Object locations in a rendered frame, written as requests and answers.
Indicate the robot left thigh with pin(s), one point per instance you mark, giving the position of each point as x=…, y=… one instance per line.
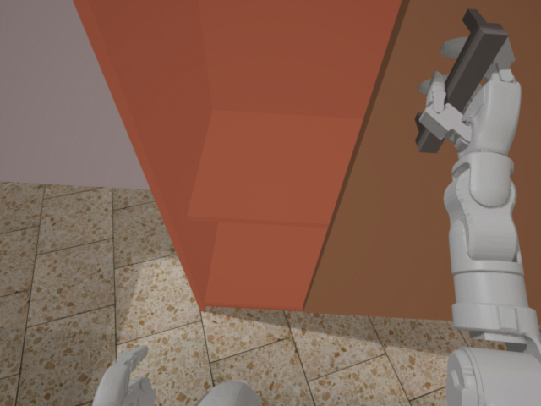
x=230, y=393

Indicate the robot right hand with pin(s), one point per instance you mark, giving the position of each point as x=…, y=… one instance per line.
x=492, y=111

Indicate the robot right forearm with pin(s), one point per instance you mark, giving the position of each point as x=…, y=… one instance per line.
x=486, y=262

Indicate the wardrobe door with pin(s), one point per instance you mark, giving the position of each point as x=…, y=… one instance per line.
x=386, y=251

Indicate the robot left hand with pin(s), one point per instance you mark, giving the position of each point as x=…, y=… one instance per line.
x=116, y=387

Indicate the robot right upper arm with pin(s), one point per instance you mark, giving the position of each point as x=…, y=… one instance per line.
x=490, y=377

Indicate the handle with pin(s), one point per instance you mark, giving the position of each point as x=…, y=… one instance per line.
x=477, y=54

